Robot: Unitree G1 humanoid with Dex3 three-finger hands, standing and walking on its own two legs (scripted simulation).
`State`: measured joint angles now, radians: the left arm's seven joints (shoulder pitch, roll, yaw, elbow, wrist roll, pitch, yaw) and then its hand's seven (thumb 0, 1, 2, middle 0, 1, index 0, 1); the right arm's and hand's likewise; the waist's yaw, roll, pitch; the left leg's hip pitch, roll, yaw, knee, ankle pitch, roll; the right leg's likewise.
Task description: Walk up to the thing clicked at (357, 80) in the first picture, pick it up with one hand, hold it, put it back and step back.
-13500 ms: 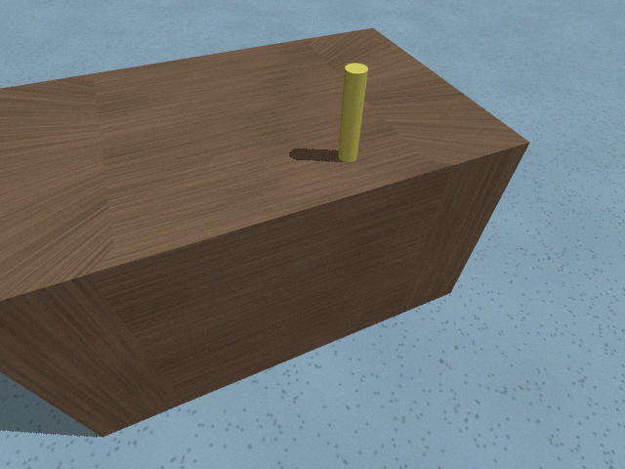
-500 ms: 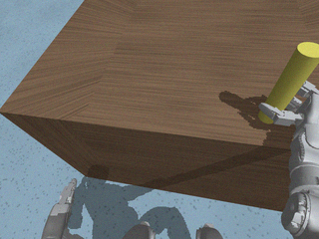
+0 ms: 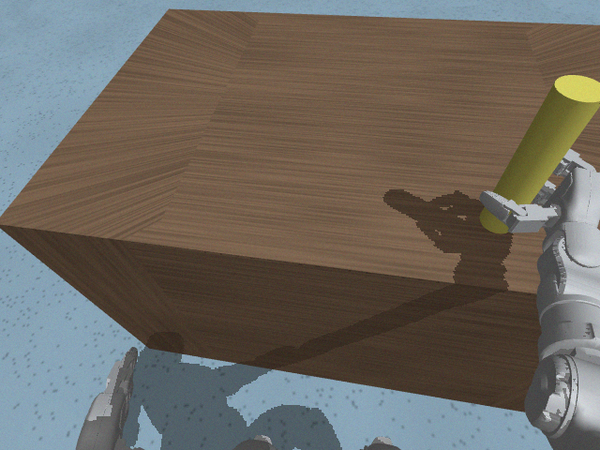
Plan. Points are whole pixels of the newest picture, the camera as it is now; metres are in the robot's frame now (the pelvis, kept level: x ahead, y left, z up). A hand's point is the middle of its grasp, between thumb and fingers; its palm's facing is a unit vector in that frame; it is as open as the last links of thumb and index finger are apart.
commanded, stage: settle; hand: right
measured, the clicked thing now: (530, 167) +0.45 -0.23 +0.14
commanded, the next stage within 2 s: lift in 0.36 s
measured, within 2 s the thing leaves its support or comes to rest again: neither
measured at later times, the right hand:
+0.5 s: hand (521, 170) +0.47 -0.23 +0.12, palm faces +0.25 +0.97 +0.01, open 8.6 cm
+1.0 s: hand (528, 151) +0.43 -0.20 +0.18, palm faces +0.23 +0.97 +0.00, open 8.6 cm
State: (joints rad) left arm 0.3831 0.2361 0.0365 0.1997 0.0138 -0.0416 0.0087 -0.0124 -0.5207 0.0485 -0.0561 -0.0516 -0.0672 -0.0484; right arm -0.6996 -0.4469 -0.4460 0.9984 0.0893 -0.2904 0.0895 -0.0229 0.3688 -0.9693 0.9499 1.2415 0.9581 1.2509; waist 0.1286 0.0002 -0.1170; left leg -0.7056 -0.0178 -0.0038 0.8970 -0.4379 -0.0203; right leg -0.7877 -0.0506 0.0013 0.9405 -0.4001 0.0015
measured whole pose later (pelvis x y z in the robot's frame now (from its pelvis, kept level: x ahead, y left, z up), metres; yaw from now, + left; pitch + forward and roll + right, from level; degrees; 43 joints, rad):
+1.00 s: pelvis +0.01 +0.01 +0.03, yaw +0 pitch +6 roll +1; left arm 0.35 0.23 0.05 0.37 -0.03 -0.06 0.04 -0.01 -0.53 0.05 -0.04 -0.05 -0.06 -0.05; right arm -0.55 -0.31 -0.31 0.60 0.15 -0.06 0.01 -0.03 0.43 -1.04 0.95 1.34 0.96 1.35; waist 0.05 -0.03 -0.10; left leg -0.43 0.00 -0.02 0.70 -0.38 -0.01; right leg -0.50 -0.04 -0.02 0.72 -0.33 0.01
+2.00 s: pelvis +0.00 +0.02 +0.05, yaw -2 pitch -2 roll +0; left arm 0.27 0.23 0.09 0.56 -0.03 -0.12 0.07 -0.01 -0.54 0.06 -0.04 -0.04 -0.04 -0.04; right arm -0.38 -0.23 -0.27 -0.01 0.20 0.47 -0.02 -0.03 0.45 -1.06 0.95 1.36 0.96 1.36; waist 0.00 -0.06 -0.05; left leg -0.20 0.01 0.01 0.54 -0.31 0.00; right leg -0.25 -0.02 0.00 0.52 -0.24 0.02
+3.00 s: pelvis +0.01 +0.02 +0.05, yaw -2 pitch -3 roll +0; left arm 0.23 0.24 0.10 0.66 -0.04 -0.17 0.07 -0.01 -0.53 0.05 -0.05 -0.05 -0.05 -0.05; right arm -0.39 -0.25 -0.30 -0.14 0.22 0.64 -0.01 -0.02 0.44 -1.06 0.95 1.34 0.96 1.35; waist -0.01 -0.08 -0.06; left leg -0.17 0.01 0.02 0.53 -0.31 0.00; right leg -0.23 -0.02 0.01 0.51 -0.24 0.02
